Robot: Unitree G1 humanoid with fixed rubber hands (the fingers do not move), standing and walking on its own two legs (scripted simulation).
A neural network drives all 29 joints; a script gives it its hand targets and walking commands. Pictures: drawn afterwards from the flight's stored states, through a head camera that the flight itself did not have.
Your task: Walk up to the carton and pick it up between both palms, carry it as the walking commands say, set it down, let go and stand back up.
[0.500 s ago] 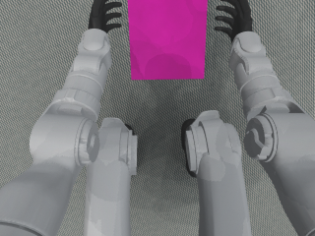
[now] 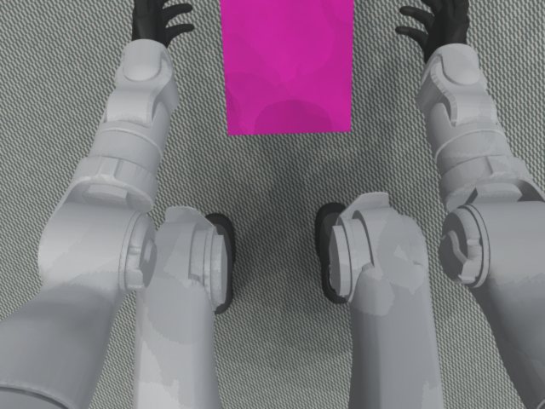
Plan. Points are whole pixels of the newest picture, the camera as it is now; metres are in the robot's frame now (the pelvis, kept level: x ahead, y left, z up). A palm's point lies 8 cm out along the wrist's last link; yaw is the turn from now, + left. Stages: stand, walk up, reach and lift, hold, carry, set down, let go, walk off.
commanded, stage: set down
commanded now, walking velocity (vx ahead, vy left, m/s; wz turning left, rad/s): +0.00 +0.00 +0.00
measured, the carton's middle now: (285, 46) +0.53 -0.05 -0.30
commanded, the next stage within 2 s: let go in 1.22 s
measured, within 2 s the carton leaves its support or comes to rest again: neither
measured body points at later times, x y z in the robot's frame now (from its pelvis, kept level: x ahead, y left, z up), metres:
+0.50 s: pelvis +0.02 -0.01 +0.10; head +0.34 -0.03 +0.42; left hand +0.54 +0.12 -0.03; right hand +0.51 -0.23 -0.03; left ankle +0.11 +0.12 -0.35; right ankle +0.11 -0.12 -0.35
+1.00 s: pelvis +0.06 -0.01 +0.24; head +0.33 -0.02 +0.60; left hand +0.53 +0.13 +0.13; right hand +0.51 -0.23 +0.13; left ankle +0.11 +0.12 -0.35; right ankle +0.11 -0.12 -0.35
